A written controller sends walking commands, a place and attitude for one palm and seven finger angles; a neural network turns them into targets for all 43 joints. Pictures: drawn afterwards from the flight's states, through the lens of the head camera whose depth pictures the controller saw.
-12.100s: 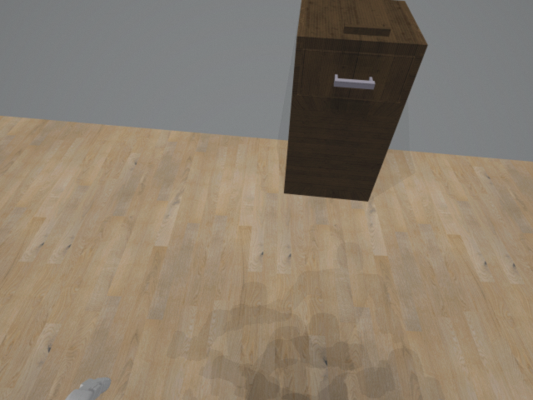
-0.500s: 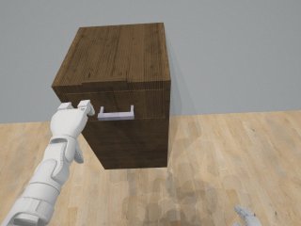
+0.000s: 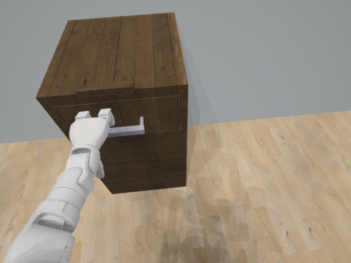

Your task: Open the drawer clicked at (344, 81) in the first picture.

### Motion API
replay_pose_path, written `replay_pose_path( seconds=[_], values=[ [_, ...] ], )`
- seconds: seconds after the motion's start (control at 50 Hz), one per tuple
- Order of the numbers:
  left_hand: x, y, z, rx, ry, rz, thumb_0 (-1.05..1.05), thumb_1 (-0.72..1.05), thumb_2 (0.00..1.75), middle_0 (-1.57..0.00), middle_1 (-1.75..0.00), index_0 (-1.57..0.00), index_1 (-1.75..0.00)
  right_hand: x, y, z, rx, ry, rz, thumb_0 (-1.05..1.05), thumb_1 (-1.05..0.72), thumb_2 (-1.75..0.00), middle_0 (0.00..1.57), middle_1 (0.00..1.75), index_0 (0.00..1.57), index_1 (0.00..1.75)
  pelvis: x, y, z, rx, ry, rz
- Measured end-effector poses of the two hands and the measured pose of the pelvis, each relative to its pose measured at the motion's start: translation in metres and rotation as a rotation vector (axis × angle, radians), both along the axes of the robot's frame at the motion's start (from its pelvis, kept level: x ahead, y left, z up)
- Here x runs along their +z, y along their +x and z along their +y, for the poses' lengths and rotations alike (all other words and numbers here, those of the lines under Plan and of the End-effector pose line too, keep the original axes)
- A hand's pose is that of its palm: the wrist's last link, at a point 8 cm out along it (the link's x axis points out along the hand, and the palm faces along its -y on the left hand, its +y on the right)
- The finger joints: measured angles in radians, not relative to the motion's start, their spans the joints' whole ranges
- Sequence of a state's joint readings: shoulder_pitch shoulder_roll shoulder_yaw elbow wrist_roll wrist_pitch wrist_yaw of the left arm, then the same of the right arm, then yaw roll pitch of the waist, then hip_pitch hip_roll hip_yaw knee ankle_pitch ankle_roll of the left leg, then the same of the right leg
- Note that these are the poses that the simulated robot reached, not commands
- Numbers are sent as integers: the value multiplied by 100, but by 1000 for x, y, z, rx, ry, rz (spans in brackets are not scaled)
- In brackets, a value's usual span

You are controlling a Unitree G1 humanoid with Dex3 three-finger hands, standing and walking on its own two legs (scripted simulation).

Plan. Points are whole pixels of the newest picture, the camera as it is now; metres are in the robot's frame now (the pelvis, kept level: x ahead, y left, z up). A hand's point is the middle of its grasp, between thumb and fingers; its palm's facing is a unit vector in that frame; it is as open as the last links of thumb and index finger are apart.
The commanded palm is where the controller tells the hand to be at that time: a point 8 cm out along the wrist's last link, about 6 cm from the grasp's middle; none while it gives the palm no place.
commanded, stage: move the hooked fingers above the handle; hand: left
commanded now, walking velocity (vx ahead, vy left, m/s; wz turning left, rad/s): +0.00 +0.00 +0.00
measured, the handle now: (122, 126) +0.53 +0.19 -0.08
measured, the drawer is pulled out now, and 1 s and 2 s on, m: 0.00 0.00 0.00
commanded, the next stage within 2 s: none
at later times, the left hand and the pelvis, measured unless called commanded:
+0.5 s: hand (119, 131) +0.47 +0.18 -0.02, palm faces -0.05 -0.04 -1.00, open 13.9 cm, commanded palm +0.46 +0.19 +0.03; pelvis -0.01 +0.01 -0.02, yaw -1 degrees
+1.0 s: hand (119, 130) +0.47 +0.18 -0.03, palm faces -0.05 -0.04 -1.00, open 13.8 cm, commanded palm +0.46 +0.19 +0.03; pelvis -0.01 +0.01 -0.03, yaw -1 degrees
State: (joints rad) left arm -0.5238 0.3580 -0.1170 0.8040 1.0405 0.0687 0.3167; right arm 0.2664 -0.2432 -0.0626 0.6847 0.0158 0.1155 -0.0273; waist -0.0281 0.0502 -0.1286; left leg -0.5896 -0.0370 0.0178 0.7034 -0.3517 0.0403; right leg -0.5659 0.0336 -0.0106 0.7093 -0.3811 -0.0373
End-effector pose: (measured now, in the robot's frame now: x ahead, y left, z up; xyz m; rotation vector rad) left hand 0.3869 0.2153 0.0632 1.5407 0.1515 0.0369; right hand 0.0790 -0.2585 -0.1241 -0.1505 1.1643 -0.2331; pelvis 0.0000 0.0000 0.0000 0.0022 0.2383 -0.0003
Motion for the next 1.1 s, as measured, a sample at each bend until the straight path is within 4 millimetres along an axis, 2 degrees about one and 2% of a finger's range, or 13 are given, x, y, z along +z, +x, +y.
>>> replay_pose_path(
  seconds=[0.14,0.22,0.32,0.42,0.52,0.64,0.78,0.86,0.98,1.1],
  values=[
    [-5,23,-18,-82,-21,-51,0,-49,30,-32,-120,-32,-120,-4,-23,-1,-21,-22,45,0,-91,-89,20,30,20,30,-7,-4,3,0,-6,42],
    [-7,35,-17,-50,5,-85,0,-49,30,-32,-120,-32,-120,-10,-40,-1,-42,-18,79,0,-91,-89,20,30,20,30,-11,-5,5,-6,-9,70],
    [-21,43,-16,15,36,-24,0,-49,30,-32,-120,-31,-120,-14,-62,1,-68,-4,132,0,-91,-89,20,30,20,30,-14,-7,7,-11,-12,90],
    [-31,51,-26,-13,-9,16,0,-49,30,-32,-120,-32,-120,-13,-83,1,-92,-17,174,0,-91,-89,20,30,20,30,-16,-8,7,-12,-15,106],
    [-32,65,-37,-69,-11,-34,0,-49,30,-32,-120,-32,-120,-14,-99,-1,-107,-43,201,0,-91,-89,20,30,20,30,-23,-9,7,-9,-22,136],
    [-37,80,-37,-23,15,-87,0,-49,30,-35,-123,-33,-122,-20,-115,0,-114,-39,239,0,-91,-89,20,30,20,30,-31,-14,8,-14,-25,176],
    [-40,77,-30,59,30,11,0,-49,30,-34,-122,-34,-123,-20,-119,7,-131,-9,238,0,-91,-89,20,30,20,30,-27,-14,9,-26,-21,165],
    [-39,73,-25,34,4,42,0,-49,30,-33,-121,-33,-122,-16,-116,8,-127,-16,221,0,-91,-89,20,30,20,30,-24,-13,8,-23,-23,157],
    [-37,69,-31,-65,-10,-8,0,-49,30,-33,-120,-32,-120,-17,-109,4,-102,-39,217,0,-91,-89,20,30,20,30,-27,-11,8,-8,-31,158],
    [-44,72,-26,-17,-7,-47,0,-49,30,-32,-120,-32,-120,-20,-98,0,-87,-45,208,0,-91,-89,20,30,20,30,-31,-11,8,-7,-31,172]
  ],
)
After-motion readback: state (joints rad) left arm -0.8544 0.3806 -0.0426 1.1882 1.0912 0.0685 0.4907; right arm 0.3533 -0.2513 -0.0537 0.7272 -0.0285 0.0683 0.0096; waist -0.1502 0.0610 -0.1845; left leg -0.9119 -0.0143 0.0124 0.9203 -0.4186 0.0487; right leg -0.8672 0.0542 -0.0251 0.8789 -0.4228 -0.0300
